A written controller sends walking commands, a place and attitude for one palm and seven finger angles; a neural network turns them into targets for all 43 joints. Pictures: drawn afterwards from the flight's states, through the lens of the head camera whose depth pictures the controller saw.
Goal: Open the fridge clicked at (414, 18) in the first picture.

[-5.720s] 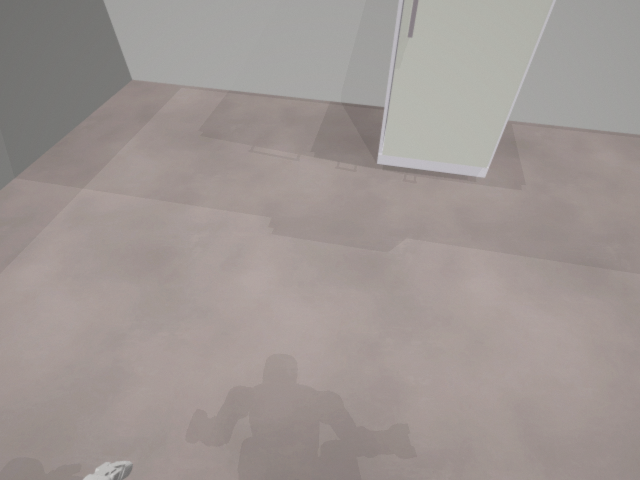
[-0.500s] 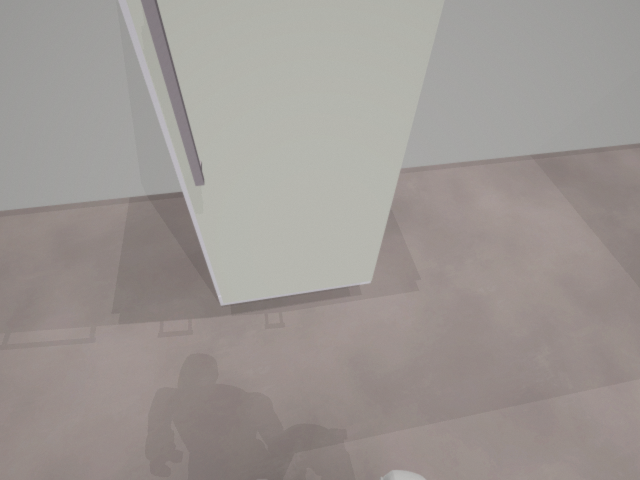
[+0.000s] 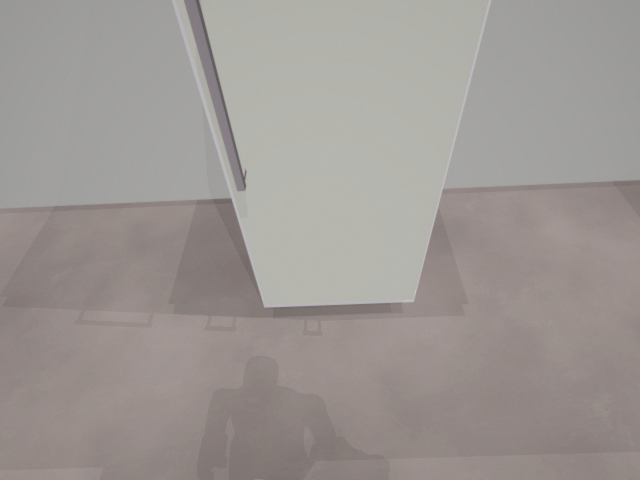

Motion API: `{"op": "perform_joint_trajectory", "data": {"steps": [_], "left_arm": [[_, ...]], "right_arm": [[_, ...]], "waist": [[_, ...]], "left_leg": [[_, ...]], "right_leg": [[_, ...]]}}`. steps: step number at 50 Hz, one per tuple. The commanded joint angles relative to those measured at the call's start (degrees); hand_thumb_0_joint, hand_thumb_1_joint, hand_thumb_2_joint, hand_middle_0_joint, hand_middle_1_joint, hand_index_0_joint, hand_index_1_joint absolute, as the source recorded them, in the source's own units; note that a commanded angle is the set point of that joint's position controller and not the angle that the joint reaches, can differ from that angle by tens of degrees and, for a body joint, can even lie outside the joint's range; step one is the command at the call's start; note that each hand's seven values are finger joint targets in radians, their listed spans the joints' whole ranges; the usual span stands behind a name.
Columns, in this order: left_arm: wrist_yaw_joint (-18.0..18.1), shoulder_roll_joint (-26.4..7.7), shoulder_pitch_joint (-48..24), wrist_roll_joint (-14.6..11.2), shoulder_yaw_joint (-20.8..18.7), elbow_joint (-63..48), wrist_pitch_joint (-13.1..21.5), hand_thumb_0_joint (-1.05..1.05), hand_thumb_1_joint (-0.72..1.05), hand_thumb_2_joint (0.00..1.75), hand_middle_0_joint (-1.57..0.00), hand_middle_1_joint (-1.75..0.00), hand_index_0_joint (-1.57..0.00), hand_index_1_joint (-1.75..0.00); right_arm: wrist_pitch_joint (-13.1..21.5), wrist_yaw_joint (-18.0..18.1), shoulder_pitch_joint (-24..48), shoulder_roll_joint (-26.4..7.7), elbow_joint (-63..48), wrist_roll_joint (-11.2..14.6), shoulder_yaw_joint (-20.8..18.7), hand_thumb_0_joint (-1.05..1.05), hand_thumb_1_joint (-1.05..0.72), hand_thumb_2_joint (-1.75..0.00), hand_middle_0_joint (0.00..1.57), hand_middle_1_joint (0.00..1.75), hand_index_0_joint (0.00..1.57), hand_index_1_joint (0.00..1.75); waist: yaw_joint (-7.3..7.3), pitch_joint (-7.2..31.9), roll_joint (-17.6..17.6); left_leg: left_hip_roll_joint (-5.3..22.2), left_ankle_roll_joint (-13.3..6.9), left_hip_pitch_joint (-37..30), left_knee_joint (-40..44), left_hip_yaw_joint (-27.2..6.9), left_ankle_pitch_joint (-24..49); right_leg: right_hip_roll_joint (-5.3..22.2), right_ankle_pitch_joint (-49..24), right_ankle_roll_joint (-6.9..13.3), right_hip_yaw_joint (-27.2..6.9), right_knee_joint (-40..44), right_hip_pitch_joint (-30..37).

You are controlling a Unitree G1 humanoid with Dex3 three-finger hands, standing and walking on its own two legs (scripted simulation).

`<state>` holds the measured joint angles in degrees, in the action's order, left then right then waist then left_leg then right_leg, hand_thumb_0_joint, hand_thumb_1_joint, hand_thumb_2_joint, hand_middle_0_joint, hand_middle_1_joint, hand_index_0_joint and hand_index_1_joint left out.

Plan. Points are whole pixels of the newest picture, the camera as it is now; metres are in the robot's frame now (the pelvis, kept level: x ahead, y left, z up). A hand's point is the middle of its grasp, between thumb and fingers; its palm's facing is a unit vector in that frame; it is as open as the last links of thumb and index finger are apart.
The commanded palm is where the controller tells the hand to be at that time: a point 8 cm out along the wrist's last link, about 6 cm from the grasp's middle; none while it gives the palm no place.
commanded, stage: take the last steps up to it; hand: left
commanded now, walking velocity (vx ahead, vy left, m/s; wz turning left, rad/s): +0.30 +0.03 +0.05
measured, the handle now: (222, 102) +0.72 +0.23 +0.10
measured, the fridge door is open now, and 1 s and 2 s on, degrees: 0 0 0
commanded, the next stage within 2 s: come to a stop and stand still in 0.78 s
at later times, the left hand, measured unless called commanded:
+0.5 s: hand (197, 470) +0.17 +0.21 -0.18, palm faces +0.04 -0.98 -0.21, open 7.4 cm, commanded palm none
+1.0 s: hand (218, 418) +0.25 +0.20 -0.20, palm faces +0.10 -0.99 -0.13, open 7.4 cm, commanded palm none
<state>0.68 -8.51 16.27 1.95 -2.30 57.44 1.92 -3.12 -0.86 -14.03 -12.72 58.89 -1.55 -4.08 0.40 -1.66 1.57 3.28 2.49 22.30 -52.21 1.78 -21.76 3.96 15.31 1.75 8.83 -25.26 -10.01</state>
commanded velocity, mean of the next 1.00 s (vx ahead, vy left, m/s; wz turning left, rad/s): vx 0.17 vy -0.02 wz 0.00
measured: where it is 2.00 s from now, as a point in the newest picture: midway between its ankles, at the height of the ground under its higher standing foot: outside the picture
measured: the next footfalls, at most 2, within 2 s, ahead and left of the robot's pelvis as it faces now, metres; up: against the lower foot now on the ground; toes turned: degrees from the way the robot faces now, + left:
left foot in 0.18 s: +0.04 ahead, +0.16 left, +0.00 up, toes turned +8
right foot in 0.50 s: +0.24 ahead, -0.08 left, +0.00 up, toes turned -8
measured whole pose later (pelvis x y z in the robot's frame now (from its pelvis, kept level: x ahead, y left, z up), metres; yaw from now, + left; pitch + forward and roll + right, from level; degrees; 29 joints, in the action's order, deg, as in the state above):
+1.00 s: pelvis +0.28 +0.05 -0.02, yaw +0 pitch -2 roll -1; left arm 1.5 -8.3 18.4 0.8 -2.0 65.2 1.0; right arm 2.6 0.9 -8.8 -7.7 60.4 -1.0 -0.8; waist 2.4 -3.5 -2.7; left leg 3.0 -2.6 18.9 -33.6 8.5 -12.4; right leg 2.4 28.0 -0.8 5.7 -36.6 -8.3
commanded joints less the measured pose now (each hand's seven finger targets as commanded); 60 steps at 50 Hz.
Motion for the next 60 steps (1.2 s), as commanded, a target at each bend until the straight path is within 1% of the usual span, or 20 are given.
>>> {"op": "perform_joint_trajectory", "data": {"steps": [1,7,9,10,12,16,21,23,24,25,26,27,30,34,42,45,48,51,54,60], "left_arm": [[0.3,-11.0,8.5,0.1,-2.2,1.5,0.9,0.0,0.9,0.9,-0.2,-0.3,-0.2,-0.3],[-0.1,-9.1,4.3,-1.0,-1.8,3.2,0.3,0.0,0.9,0.9,-0.2,-0.3,-0.2,-0.3],[-1.0,-3.8,2.0,-0.9,-0.4,0.9,0.3,0.0,0.9,0.9,-0.2,-0.3,-0.2,-0.3],[-0.9,-4.6,-2.4,-0.3,-0.5,-1.1,0.2,0.0,0.9,0.9,-0.2,-0.3,-0.2,-0.3],[-1.3,-5.4,-4.5,-0.4,-1.2,-0.5,-0.1,0.0,0.9,0.9,-0.2,-0.3,-0.2,-0.3],[-2.0,-3.6,-0.2,-0.5,-1.1,1.3,-0.4,0.0,0.9,0.9,-0.2,-0.3,-0.2,-0.3],[-2.3,-3.6,-2.8,-0.7,-1.1,-0.2,-0.1,0.0,0.9,0.9,-0.2,-0.3,-0.2,-0.3],[-2.2,-4.4,2.9,-0.5,-1.6,1.7,0.2,0.0,0.9,0.9,-0.2,-0.3,-0.2,-0.3],[-1.9,-6.7,8.8,-0.3,-2.2,3.6,0.7,0.0,0.9,0.9,-0.2,-0.3,-0.2,-0.3],[-1.3,-11.4,15.6,0.2,-3.3,5.4,1.5,0.0,0.9,0.9,-0.2,-0.3,-0.2,-0.3],[-0.8,-16.1,19.6,-0.4,-4.0,5.9,1.6,0.0,0.9,0.9,-0.2,-0.3,-0.2,-0.3],[-0.4,-16.2,16.7,-1.0,-4.0,5.5,1.7,0.0,0.9,0.9,-0.2,-0.3,-0.2,-0.3],[0.5,-9.1,3.2,-0.6,-2.1,1.3,1.8,0.0,0.9,0.9,-0.2,-0.3,-0.2,-0.3],[0.5,-7.3,1.9,-0.4,-1.2,1.9,2.5,0.0,0.9,0.9,-0.2,-0.3,-0.2,-0.3],[0.4,-8.6,4.4,-0.7,-1.4,4.3,2.0,0.0,0.9,0.9,-0.2,-0.3,-0.2,-0.3],[0.8,-6.7,3.2,-1.0,-1.1,4.9,1.1,0.0,0.9,0.9,-0.2,-0.3,-0.2,-0.3],[1.7,-2.0,9.0,-1.8,0.6,6.0,-0.5,0.0,0.9,0.9,-0.2,-0.3,-0.2,-0.3],[1.8,-4.4,5.2,-1.2,0.0,6.3,-2.4,0.0,0.9,0.9,-0.2,-0.3,-0.2,-0.3],[1.5,-5.3,3.6,-0.8,-1.0,4.1,-3.7,0.0,0.9,0.9,-0.2,-0.3,-0.2,-0.3],[0.8,-5.2,1.7,-0.5,-2.3,-0.3,-5.4,0.0,0.9,0.9,-0.2,-0.3,-0.2,-0.3]], "right_arm": [[2.8,-0.5,7.4,-1.4,-5.6,0.1,0.4,0.0,-0.9,-0.9,0.2,0.3,0.2,0.3],[4.9,0.6,-3.6,-1.8,-0.6,0.6,1.2,0.0,-0.9,-0.9,0.2,0.3,0.2,0.3],[5.0,1.5,-11.9,-10.1,1.2,0.2,-0.8,0.0,-0.9,-0.9,0.2,0.3,0.2,0.3],[4.7,1.7,-13.4,-10.7,1.8,0.0,-0.9,0.0,-0.9,-0.9,0.2,0.3,0.2,0.3],[5.1,2.2,-9.0,-6.6,1.2,0.1,0.2,0.0,-0.9,-0.9,0.2,0.3,0.2,0.3],[6.6,2.4,-4.8,-4.6,0.3,0.2,0.4,0.0,-0.9,-0.9,0.2,0.3,0.2,0.3],[6.4,2.1,-4.7,-6.0,1.6,0.0,-0.2,0.0,-0.9,-0.9,0.2,0.3,0.2,0.3],[6.1,2.0,-3.5,-6.2,1.9,0.1,-0.2,0.0,-0.9,-0.9,0.2,0.3,0.2,0.3],[6.1,1.8,-3.3,-5.6,2.0,0.4,-0.2,0.0,-0.9,-0.9,0.2,0.3,0.2,0.3],[6.5,1.4,-4.3,-2.6,1.5,1.0,0.4,0.0,-0.9,-0.9,0.2,0.3,0.2,0.3],[6.6,1.2,-5.1,-0.6,-0.7,1.3,0.8,0.0,-0.9,-0.9,0.2,0.3,0.2,0.3],[6.2,1.3,-2.0,-2.2,-0.9,1.2,0.6,0.0,-0.9,-0.9,0.2,0.3,0.2,0.3],[5.6,0.6,0.5,-0.7,-0.1,0.3,0.5,0.0,-0.9,-0.9,0.2,0.3,0.2,0.3],[4.1,0.3,-4.1,1.6,1.4,0.2,1.0,0.0,-0.9,-0.9,0.2,0.3,0.2,0.3],[5.4,-0.1,3.2,1.9,-1.3,0.7,1.6,0.0,-0.9,-0.9,0.2,0.3,0.2,0.3],[6.3,0.6,-2.3,0.7,1.1,0.5,1.8,0.0,-0.9,-0.9,0.2,0.3,0.2,0.3],[5.6,2.6,-5.2,-5.2,2.3,0.6,1.6,0.0,-0.9,-0.9,0.2,0.3,0.2,0.3],[4.4,4.1,-1.1,-4.8,1.9,0.7,1.7,0.0,-0.9,-0.9,0.2,0.3,0.2,0.3],[3.5,4.5,-0.3,-6.3,0.5,0.7,-0.2,0.0,-0.9,-0.9,0.2,0.3,0.2,0.3],[3.1,3.8,3.1,-6.1,-2.4,0.5,-1.0,0.0,-0.9,-0.9,0.2,0.3,0.2,0.3]], "waist": [[4.03,-1.5,-11.6],[-1.63,1.0,-5.0],[-5.58,1.4,13.3],[-6.77,-2.7,12.3],[-4.83,-8.3,10.3],[-0.88,-4.7,5.5],[-0.45,-5.0,6.3],[2.51,-2.9,4.2],[5.51,-0.6,-0.4],[8.19,4.0,-12.1],[7.94,6.7,-22.4],[7.87,5.6,-20.9],[2.01,-2.7,-3.2],[-0.95,-1.2,-7.5],[1.2,-1.5,-8.4],[-1.64,-0.7,-3.2],[-0.72,6.6,12.8],[-0.58,1.8,8.4],[-0.98,4.3,2.2],[-0.43,6.8,6.4]], "left_leg": [[0.5,-1.0,8.0,7.9,1.7,-2.2],[-0.9,-2.4,-20.3,31.8,5.5,6.9],[17.6,-10.3,-31.1,39.1,-18.0,-0.3],[20.0,-13.0,-26.8,42.2,-21.5,-4.4],[17.7,-13.2,-20.5,43.3,-17.1,-1.3],[13.0,-12.3,-19.1,41.3,-5.6,16.7],[12.1,-11.0,-15.8,37.1,-2.0,20.2],[9.9,-9.2,-12.6,30.7,0.0,18.9],[7.3,-7.6,-9.1,21.5,2.2,19.7],[2.5,-5.3,-0.6,5.3,6.1,11.6],[-3.1,-4.1,9.5,-11.2,5.1,-11.9],[-1.0,-4.6,11.8,-19.5,-1.4,-11.2],[4.6,-3.7,10.5,-18.7,-2.7,2.0],[3.9,-1.5,5.2,-6.3,1.4,4.5],[1.5,-1.6,0.4,13.9,4.3,8.1],[1.0,-1.8,-12.4,25.9,4.2,17.4],[19.2,-11.3,-20.7,32.0,-12.0,51.6],[18.4,-12.8,-16.4,31.8,-10.0,60.0],[19.1,-14.0,-19.0,30.8,-7.9,59.0],[16.5,-12.8,-14.7,32.6,-3.1,40.2]], "right_leg": [[15.7,3.0,6.9,-16.5,13.7,8.5],[8.4,4.4,1.9,-6.5,3.6,-6.1],[0.1,13.8,-2.3,1.3,-18.7,-24.5],[0.0,17.5,-1.7,-1.7,-26.9,-28.4],[3.3,10.9,-1.4,-6.2,-34.8,-30.8],[3.7,4.2,-2.5,-5.0,-29.2,-24.0],[1.2,0.8,-2.1,-1.6,-13.9,-14.2],[-1.6,-4.2,-1.3,0.8,-8.5,-3.9],[-1.5,-4.7,-0.6,-0.9,-4.7,4.9],[8.0,-1.4,2.5,-13.7,0.2,15.1],[20.4,-2.9,8.3,-34.9,9.3,19.6],[21.6,2.1,10.2,-39.0,12.8,15.0],[16.6,2.5,8.3,-23.3,13.8,-1.2],[11.9,-12.3,7.1,-11.2,13.6,-3.6],[11.3,-17.0,6.9,-9.3,10.4,1.7],[7.4,-16.6,3.5,-6.4,1.3,-1.6],[-1.0,18.6,-3.2,-4.0,-16.5,-6.5],[0.9,17.8,-3.8,-8.1,-24.8,-9.5],[0.0,14.8,-4.0,-8.6,-32.1,-14.2],[-0.7,9.7,-4.9,-9.3,-36.8,-15.9]]}}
